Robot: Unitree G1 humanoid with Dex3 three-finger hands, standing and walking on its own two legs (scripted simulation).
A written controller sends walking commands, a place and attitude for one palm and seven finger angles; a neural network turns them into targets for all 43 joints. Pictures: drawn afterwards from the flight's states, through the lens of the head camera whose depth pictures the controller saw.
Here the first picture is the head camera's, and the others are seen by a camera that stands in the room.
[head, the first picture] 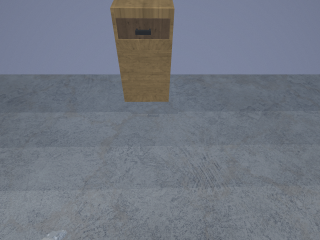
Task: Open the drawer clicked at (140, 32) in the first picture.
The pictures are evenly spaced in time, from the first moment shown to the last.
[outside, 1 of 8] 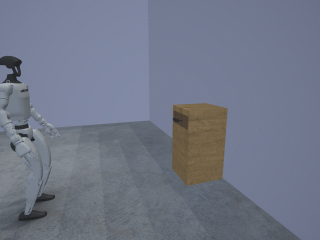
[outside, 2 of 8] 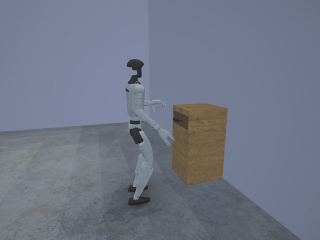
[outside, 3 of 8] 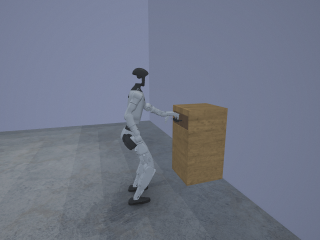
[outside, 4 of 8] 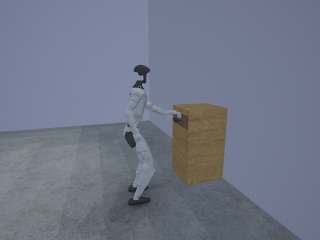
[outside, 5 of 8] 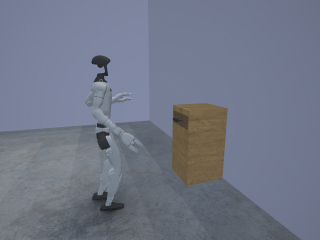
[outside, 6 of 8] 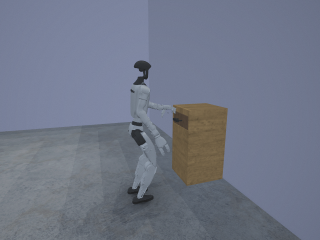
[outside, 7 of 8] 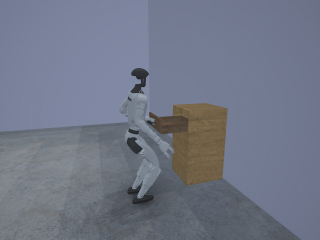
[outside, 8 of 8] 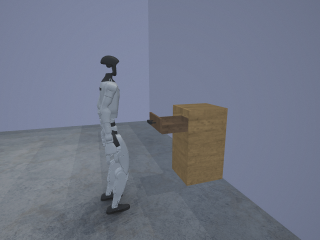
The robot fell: no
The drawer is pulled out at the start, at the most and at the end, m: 0.00 0.30 0.30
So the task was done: yes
